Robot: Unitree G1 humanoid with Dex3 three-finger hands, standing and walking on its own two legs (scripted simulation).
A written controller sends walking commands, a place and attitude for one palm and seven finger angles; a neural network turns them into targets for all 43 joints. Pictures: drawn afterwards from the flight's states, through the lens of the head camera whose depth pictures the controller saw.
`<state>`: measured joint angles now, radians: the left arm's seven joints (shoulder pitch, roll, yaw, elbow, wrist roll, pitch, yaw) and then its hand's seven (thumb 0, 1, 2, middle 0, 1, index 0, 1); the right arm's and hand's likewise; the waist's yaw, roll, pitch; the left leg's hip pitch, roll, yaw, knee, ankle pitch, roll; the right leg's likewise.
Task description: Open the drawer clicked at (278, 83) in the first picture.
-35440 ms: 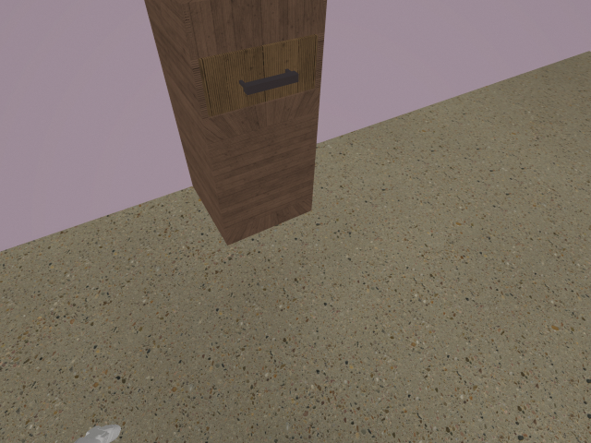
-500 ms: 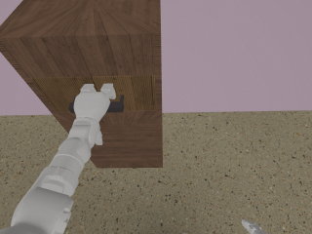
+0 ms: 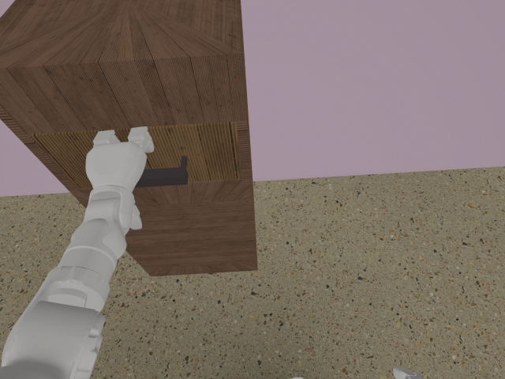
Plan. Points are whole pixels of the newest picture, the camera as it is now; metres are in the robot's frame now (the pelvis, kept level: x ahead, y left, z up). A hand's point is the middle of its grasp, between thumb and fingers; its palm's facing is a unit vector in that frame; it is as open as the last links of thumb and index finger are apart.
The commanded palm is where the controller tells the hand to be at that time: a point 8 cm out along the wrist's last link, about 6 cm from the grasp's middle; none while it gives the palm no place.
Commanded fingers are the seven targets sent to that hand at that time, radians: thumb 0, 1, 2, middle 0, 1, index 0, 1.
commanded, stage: re-aim the fingers above the handle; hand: left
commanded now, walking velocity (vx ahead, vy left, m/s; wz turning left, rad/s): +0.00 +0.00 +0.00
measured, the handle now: (144, 170) +0.51 +0.24 -0.03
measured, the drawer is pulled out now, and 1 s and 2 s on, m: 0.00 0.00 0.00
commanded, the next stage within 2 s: lower the fingers behind the handle in 1.42 s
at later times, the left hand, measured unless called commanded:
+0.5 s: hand (110, 178) +0.44 +0.26 +0.04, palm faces -0.05 +0.09 -0.99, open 13.8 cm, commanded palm +0.40 +0.22 +0.09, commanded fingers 0.00 -0.50 0.30 -0.30 -1.20 -0.30 -1.20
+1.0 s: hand (123, 180) +0.44 +0.24 +0.03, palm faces -0.06 +0.02 -1.00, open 13.6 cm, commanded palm +0.40 +0.22 +0.09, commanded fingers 0.00 -0.50 0.30 -0.30 -1.20 -0.30 -1.20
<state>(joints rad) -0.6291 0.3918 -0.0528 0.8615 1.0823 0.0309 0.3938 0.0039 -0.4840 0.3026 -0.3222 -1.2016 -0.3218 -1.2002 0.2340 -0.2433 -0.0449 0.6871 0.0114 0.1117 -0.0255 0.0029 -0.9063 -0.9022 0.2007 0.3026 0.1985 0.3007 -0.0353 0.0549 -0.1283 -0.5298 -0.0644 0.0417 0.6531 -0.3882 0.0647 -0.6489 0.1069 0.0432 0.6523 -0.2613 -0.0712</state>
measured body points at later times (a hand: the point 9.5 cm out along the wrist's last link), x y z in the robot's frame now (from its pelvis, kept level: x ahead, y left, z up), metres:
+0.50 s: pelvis -0.01 +0.01 +0.00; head +0.07 -0.02 +0.44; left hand +0.44 +0.25 +0.10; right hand +0.10 -0.23 -0.15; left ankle -0.05 +0.08 -0.72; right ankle +0.02 -0.07 -0.72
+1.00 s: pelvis +0.00 +0.02 +0.00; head +0.07 -0.01 +0.44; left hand +0.44 +0.23 +0.09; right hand +0.09 -0.23 -0.15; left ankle -0.05 +0.08 -0.72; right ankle +0.02 -0.07 -0.72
